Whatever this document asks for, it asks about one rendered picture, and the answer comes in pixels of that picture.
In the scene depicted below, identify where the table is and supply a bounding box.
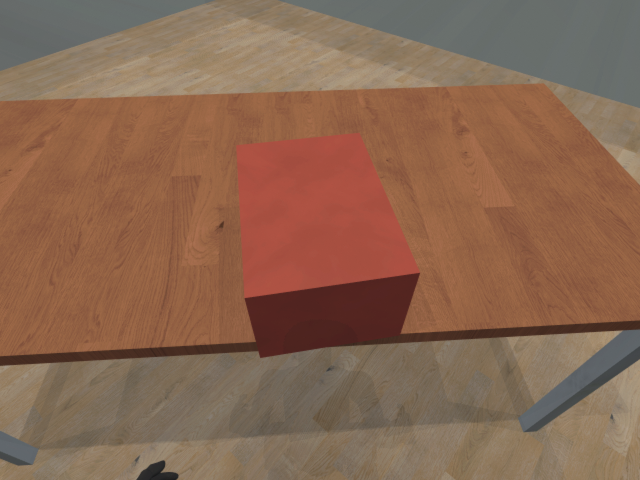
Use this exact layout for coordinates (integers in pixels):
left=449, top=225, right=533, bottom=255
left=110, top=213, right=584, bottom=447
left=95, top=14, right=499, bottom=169
left=0, top=83, right=640, bottom=466

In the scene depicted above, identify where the robot left hand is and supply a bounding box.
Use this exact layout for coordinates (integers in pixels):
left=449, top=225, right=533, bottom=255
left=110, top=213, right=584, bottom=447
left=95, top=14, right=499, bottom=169
left=136, top=460, right=178, bottom=480

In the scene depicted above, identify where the carton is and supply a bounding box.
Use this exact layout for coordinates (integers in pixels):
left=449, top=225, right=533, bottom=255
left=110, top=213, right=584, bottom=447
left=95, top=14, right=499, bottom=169
left=236, top=133, right=420, bottom=358

